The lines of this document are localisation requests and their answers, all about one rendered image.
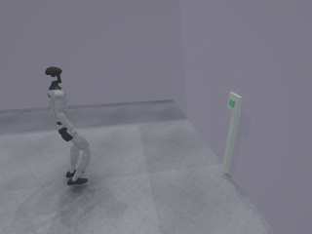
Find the panel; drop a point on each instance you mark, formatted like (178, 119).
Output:
(233, 127)

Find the robot right upper arm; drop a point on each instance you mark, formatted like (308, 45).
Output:
(58, 97)

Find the robot right thigh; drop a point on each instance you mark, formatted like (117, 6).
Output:
(67, 136)

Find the robot head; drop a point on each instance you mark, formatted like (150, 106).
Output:
(54, 71)

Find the right robot hand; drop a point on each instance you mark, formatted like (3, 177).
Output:
(79, 139)

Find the robot right forearm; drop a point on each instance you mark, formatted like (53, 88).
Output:
(64, 121)

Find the button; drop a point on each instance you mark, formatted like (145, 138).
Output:
(232, 102)

